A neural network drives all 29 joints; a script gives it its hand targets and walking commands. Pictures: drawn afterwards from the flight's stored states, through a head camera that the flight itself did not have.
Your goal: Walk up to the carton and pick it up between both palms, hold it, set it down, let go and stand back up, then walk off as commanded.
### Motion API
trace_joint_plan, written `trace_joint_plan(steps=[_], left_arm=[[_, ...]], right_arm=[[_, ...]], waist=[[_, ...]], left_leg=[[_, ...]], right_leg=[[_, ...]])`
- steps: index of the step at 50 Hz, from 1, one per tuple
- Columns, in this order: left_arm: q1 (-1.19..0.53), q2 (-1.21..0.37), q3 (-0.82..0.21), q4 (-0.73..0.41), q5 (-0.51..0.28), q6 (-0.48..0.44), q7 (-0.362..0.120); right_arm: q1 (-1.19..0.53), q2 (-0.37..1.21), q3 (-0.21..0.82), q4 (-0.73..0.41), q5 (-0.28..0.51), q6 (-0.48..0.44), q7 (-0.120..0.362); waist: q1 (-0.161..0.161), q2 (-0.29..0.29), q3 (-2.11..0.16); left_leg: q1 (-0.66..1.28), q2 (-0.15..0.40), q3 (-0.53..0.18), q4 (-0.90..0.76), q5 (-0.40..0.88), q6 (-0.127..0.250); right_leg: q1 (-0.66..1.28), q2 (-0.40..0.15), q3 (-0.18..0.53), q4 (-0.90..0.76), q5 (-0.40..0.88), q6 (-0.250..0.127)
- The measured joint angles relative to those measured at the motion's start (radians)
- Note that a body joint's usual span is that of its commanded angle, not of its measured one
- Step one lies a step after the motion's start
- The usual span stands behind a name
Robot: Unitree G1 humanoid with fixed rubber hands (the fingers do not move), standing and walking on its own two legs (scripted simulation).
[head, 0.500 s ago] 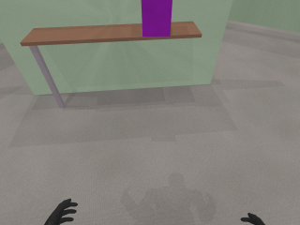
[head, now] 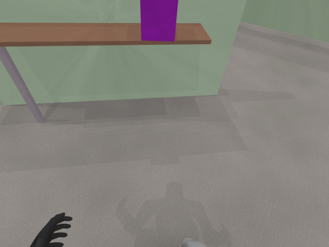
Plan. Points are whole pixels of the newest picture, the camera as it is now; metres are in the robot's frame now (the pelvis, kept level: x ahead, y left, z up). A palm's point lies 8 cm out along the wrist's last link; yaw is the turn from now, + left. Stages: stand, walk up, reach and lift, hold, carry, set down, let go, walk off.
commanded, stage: walk up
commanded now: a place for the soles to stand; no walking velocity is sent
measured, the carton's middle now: (157, 12) +1.34 +0.00 +0.05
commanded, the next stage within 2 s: none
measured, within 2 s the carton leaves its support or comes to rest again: neither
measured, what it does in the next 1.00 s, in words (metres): walks ahead: right foot, then left foot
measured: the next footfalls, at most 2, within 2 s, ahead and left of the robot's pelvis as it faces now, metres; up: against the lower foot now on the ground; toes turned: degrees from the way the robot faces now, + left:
right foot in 0.04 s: +0.17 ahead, -0.11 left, +0.00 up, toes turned +0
left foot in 0.52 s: +0.30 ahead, +0.16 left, +0.00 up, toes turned +2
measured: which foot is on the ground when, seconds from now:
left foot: down 0.00-0.06, up 0.08-0.50, down 0.52-0.96, up 0.98-1.00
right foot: up 0.00-0.02, down 0.04-0.54, up 0.56-0.92, down 0.94-1.00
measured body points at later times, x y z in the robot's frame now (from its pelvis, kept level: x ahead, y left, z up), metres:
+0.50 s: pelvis +0.17 +0.01 +0.00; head +0.15 +0.02 +0.45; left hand +0.28 +0.33 -0.08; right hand +0.28 -0.30 -0.08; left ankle +0.25 +0.16 -0.71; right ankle +0.13 -0.11 -0.72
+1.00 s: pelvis +0.33 -0.02 -0.02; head +0.32 -0.01 +0.43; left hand +0.45 +0.29 -0.10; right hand +0.43 -0.33 -0.10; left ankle +0.27 +0.15 -0.69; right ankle +0.42 -0.09 -0.72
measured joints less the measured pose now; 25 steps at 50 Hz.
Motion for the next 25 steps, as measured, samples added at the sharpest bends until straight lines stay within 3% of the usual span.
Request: trace_joint_plan(steps=[3,6,8,15,21,25], left_arm=[[0.001,-0.001,0.000,-0.001,0.000,-0.020,0.019],[0.014,-0.011,0.000,-0.001,0.000,-0.009,0.034],[0.028,-0.012,0.000,-0.001,0.000,-0.008,0.046],[0.063,-0.012,0.000,-0.001,0.000,-0.009,0.053],[0.077,-0.004,0.000,-0.001,0.000,-0.014,0.051],[0.077,-0.003,0.000,-0.001,0.000,-0.011,0.045]], right_arm=[[-0.019,-0.009,0.000,-0.015,0.000,0.000,0.002],[-0.064,-0.003,0.000,-0.025,0.000,0.019,0.011],[-0.093,-0.008,0.000,-0.049,0.000,0.025,0.016],[-0.118,-0.036,0.000,-0.069,0.000,0.035,0.038],[-0.118,-0.045,0.000,-0.069,0.000,0.042,0.047],[-0.118,-0.045,0.000,-0.069,0.000,0.041,0.049]], waist=[[0.009,0.018,0.044],[0.021,0.039,0.085],[0.035,0.051,0.107],[0.073,0.089,0.120],[0.073,0.094,0.112],[0.074,0.094,0.074]], left_leg=[[-0.009,0.025,-0.008,0.180,-0.068,-0.002],[-0.101,0.004,-0.048,0.512,-0.094,-0.002],[-0.156,-0.009,-0.050,0.610,-0.046,-0.002],[-0.231,0.002,-0.051,0.482,0.081,-0.002],[-0.234,0.025,-0.052,0.327,0.101,-0.002],[-0.233,0.037,-0.050,0.128,0.132,-0.002]], right_leg=[[0.074,0.015,-0.014,-0.054,0.111,-0.008],[0.146,0.026,-0.036,-0.014,0.028,-0.035],[0.204,0.026,-0.037,-0.039,0.011,-0.037],[0.343,0.026,-0.038,-0.113,-0.024,-0.036],[0.417,0.027,-0.038,-0.141,-0.077,-0.028],[0.425,0.027,-0.041,-0.140,-0.122,-0.001]])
